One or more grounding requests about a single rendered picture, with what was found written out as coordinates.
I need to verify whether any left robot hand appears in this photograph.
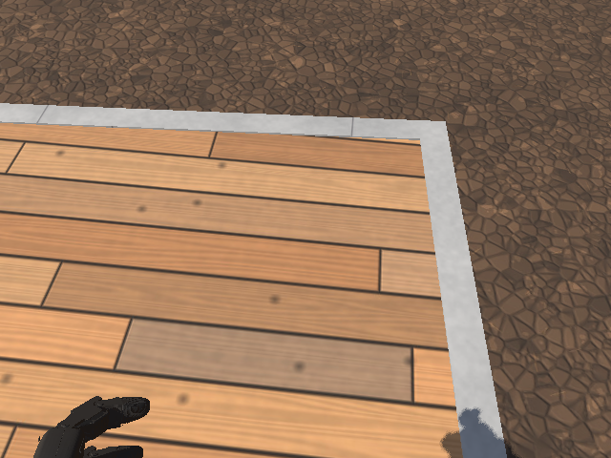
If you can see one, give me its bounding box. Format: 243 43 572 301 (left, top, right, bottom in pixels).
33 396 150 458

